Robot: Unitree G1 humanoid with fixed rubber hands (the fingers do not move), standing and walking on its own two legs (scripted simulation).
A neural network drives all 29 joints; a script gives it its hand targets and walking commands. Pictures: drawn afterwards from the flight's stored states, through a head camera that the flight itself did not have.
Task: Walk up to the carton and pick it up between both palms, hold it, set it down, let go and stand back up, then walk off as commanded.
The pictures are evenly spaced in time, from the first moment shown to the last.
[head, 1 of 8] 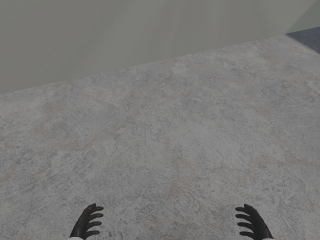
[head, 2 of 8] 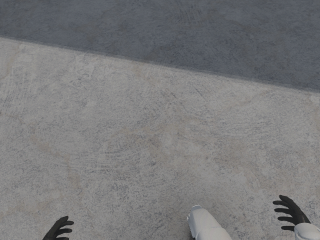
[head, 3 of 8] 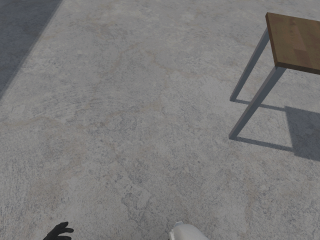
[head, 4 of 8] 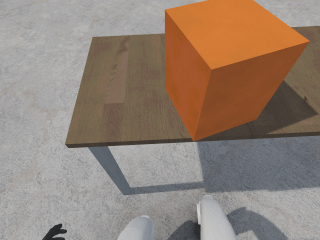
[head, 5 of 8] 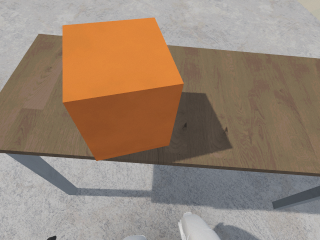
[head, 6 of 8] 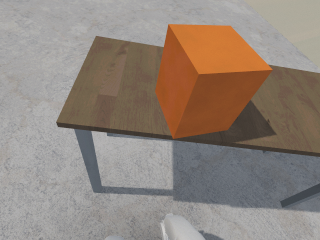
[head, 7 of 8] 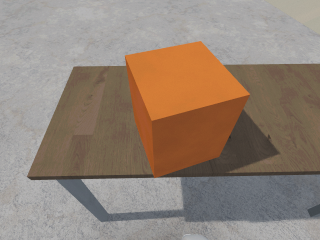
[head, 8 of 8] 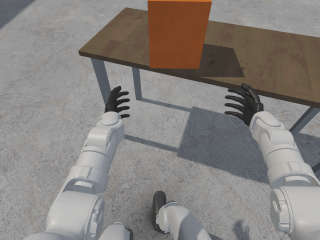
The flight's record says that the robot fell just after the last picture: yes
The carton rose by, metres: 0.00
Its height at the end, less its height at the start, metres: +0.00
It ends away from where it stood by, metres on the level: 0.00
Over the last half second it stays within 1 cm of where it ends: yes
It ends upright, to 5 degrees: yes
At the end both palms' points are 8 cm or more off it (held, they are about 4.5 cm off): yes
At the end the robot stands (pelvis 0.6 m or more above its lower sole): yes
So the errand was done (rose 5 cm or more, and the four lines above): no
